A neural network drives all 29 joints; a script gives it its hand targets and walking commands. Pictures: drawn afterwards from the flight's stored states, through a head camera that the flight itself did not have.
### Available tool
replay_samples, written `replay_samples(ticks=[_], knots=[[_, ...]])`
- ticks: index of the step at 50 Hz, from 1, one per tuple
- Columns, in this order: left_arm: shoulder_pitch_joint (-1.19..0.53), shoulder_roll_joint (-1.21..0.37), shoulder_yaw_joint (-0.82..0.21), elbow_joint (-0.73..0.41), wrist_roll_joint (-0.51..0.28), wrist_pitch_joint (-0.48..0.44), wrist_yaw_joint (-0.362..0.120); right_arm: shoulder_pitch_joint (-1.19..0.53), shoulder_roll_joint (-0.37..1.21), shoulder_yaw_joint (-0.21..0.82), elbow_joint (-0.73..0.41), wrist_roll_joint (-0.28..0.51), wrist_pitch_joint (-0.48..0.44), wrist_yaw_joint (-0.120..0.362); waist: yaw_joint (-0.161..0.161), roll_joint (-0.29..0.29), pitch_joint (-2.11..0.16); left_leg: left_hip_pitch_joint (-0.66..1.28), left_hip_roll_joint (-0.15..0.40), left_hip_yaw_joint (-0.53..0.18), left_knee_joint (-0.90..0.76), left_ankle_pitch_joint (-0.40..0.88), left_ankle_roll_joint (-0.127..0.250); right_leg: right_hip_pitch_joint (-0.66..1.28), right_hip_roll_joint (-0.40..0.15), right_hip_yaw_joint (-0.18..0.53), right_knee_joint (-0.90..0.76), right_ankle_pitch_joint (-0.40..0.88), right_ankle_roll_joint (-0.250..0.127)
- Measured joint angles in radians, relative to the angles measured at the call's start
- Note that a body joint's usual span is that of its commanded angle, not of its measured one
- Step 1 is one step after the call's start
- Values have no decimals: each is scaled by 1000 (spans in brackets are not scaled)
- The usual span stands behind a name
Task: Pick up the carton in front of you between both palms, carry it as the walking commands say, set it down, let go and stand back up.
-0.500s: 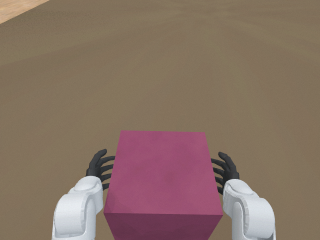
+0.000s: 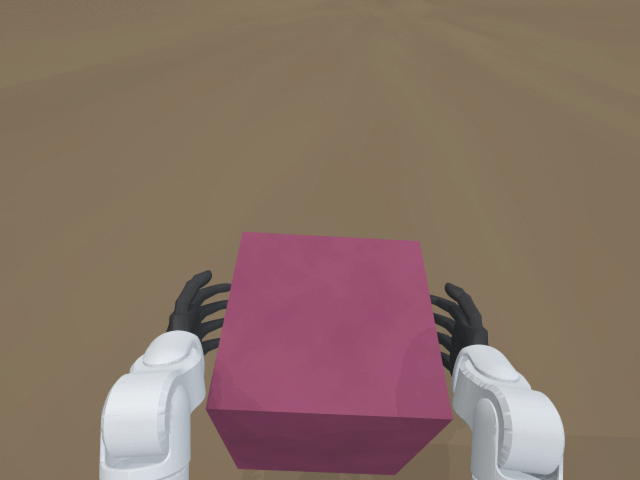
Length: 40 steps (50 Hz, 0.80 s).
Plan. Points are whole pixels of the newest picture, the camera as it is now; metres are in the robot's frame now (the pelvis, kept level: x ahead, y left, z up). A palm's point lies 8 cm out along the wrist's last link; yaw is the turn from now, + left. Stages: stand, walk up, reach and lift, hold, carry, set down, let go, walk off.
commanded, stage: carry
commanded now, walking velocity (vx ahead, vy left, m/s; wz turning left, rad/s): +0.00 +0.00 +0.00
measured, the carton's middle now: (323, 361) +0.27 +0.00 +0.01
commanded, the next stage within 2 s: hold in 1.96 s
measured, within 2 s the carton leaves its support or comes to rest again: neither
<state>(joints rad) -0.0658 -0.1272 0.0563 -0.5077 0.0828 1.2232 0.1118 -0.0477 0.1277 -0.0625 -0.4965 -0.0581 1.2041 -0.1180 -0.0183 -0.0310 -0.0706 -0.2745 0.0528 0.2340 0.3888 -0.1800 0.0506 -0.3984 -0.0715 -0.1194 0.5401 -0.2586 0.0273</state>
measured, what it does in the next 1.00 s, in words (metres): steps on the spot: right foot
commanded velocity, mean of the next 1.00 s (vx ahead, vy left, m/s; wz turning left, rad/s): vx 0.00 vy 0.00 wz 0.00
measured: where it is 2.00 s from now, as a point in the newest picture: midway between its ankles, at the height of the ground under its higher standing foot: outside the picture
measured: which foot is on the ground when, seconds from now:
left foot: down 0.00-1.00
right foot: up 0.00-0.02, down 0.04-1.00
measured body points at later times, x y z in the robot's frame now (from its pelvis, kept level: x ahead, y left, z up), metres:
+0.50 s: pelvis +0.09 -0.02 -0.01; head +0.06 -0.03 +0.44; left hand +0.34 +0.14 +0.05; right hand +0.36 -0.16 +0.05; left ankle +0.01 +0.08 -0.74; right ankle +0.08 -0.13 -0.74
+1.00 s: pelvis +0.05 -0.02 -0.01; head +0.03 -0.02 +0.44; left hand +0.34 +0.14 +0.02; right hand +0.35 -0.16 +0.01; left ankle +0.01 +0.08 -0.74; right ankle +0.08 -0.13 -0.74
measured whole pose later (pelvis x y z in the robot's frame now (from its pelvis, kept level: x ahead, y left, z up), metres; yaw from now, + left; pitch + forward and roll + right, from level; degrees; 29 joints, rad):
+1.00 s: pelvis +0.05 -0.02 -0.01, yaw +2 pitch +2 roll +0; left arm -0.21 -0.14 0.18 0.22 0.24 0.70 0.03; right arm -0.20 0.14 -0.17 0.22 -0.24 0.71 -0.02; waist 0.00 0.00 -0.10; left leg -0.22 0.07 0.19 0.50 -0.31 0.00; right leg -0.30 -0.07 -0.19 0.50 -0.22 -0.02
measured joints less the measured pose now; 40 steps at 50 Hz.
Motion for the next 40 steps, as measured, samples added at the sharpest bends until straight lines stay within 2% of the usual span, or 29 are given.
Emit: replay_samples(ticks=[2,3,5,8,18,32,40], knots=[[5,0,2,-14,-1,4,0,2,0,6,-8,0,2,0,2,-11,-16,19,-12,1,42,-49,-12,40,-15,-18,-104,136,1],[9,0,0,-10,0,4,0,1,-1,5,-4,-1,4,1,4,-3,-28,23,-10,-2,71,-77,-19,54,-16,-25,-106,143,-14],[11,0,-1,16,1,8,0,0,-1,0,14,-6,20,2,6,34,-52,42,8,-14,92,-89,-31,73,-3,-38,-76,91,-27],[2,0,8,62,-2,18,0,-8,-1,-3,50,-17,38,2,9,57,-81,62,20,-26,107,-144,-45,93,6,-49,-54,33,-28],[3,0,17,118,7,-19,-7,-25,0,-3,110,-33,15,8,20,46,-84,65,29,-45,138,-192,-69,90,5,-65,5,-37,-34],[-3,0,24,313,73,-193,-50,-23,-1,0,301,-95,-162,58,14,38,-61,72,27,-52,140,-190,-67,99,2,-71,12,-39,-38],[-49,-2,51,501,118,-330,-71,-68,1,-32,489,-137,-301,79,16,38,-58,75,24,-50,124,-163,-62,106,3,-71,-16,-6,-41]])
